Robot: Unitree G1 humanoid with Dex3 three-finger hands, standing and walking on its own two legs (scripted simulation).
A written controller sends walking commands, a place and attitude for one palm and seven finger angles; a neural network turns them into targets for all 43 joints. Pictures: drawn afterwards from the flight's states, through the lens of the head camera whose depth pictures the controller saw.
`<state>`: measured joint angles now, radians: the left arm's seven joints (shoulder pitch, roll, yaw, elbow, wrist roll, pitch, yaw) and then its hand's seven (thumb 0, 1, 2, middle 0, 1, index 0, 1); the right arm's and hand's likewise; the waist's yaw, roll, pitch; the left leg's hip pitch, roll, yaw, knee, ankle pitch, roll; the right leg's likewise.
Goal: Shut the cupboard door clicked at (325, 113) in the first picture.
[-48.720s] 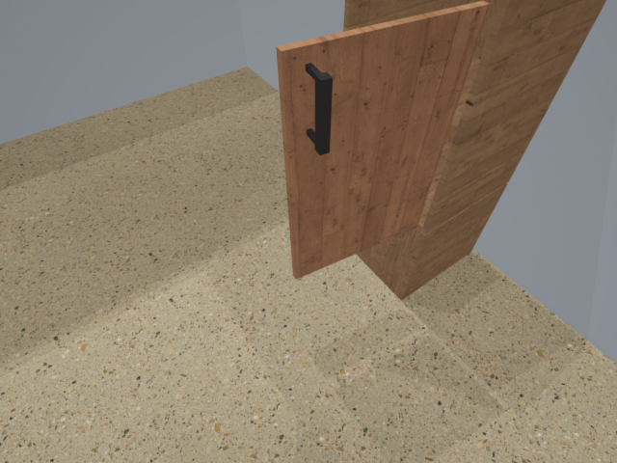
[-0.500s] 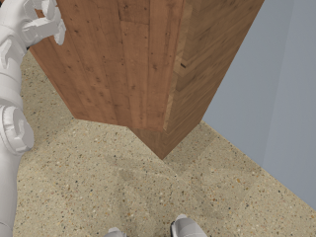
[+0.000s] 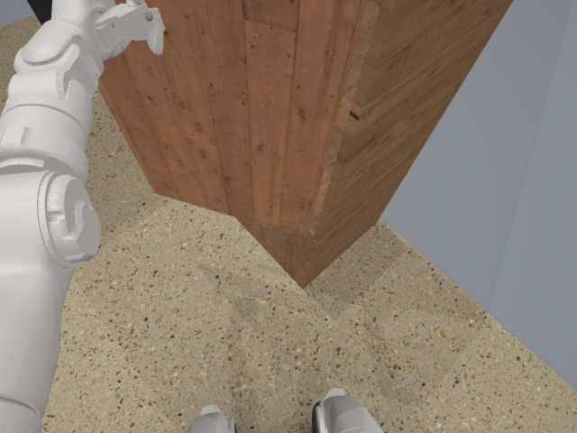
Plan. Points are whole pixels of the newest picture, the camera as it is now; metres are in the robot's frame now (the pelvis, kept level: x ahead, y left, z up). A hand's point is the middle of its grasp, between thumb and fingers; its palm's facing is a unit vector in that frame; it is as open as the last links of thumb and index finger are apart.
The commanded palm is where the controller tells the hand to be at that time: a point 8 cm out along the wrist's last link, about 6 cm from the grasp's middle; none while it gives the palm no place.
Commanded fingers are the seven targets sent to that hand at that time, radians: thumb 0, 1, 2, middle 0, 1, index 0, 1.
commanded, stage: pull the fist back off the door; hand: left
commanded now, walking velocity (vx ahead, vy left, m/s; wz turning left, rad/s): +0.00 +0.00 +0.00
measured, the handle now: out of the picture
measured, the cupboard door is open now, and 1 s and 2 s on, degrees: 31 26 26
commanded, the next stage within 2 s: draw the hand back to the body in 0.80 s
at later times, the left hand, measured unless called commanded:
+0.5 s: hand (163, 28) +0.55 +0.08 +0.20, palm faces -0.03 -1.00 -0.01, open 3.1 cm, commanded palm +0.51 +0.13 +0.20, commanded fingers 0.00 0.90 0.90 -1.30 -1.50 -1.30 -1.50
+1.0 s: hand (157, 66) +0.48 +0.08 +0.21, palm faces -0.03 -1.00 -0.01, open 3.2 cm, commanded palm +0.44 +0.14 +0.20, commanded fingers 0.00 0.90 0.90 -1.30 -1.50 -1.30 -1.50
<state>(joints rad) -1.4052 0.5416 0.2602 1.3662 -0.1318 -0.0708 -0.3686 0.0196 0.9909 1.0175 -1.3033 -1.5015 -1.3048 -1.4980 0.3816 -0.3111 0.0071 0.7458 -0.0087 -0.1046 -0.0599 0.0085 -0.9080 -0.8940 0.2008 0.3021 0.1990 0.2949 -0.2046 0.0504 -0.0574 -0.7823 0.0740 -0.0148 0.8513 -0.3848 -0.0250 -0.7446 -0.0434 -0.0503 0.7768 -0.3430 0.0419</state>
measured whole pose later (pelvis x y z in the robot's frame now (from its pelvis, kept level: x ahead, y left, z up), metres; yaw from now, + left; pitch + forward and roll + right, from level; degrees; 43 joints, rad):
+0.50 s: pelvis +0.02 -0.01 +0.02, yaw -3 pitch +13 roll -1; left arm -1.09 0.39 0.36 1.19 -0.03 -0.18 -0.06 0.02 0.91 0.91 -1.30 -1.50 -1.30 -1.50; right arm 0.53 -0.28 -0.02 0.71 -0.02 -0.04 0.01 0.01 -0.91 -0.89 0.20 0.30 0.20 0.29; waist -0.18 0.07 -0.09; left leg -0.55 0.09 0.05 0.67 -0.35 -0.03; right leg -0.56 -0.03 0.00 0.63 -0.30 0.03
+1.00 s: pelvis +0.01 -0.01 +0.03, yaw +0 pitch +6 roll +0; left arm -0.94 0.21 0.21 0.99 -0.10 -0.09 -0.03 0.02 0.90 0.90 -1.30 -1.50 -1.30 -1.50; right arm 0.27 -0.25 0.01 0.66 0.02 -0.07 -0.03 0.01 -0.91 -0.89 0.20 0.30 0.20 0.29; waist -0.07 0.04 -0.06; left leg -0.41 0.06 0.02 0.63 -0.32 -0.03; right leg -0.42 -0.06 -0.03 0.62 -0.30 0.03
